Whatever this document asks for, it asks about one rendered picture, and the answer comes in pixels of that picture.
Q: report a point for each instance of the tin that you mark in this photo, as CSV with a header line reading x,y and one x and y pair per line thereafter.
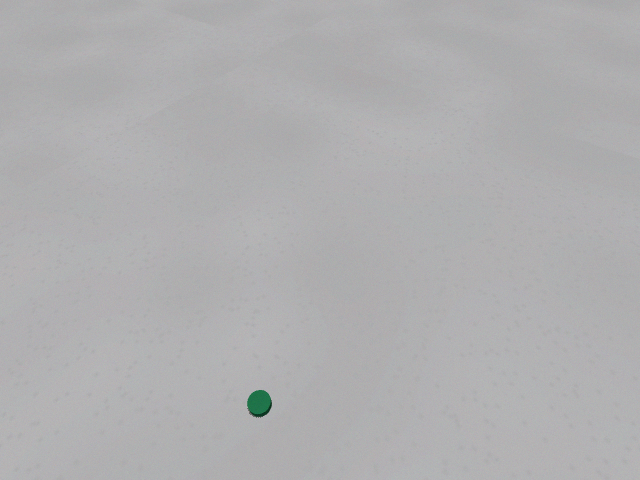
x,y
259,403

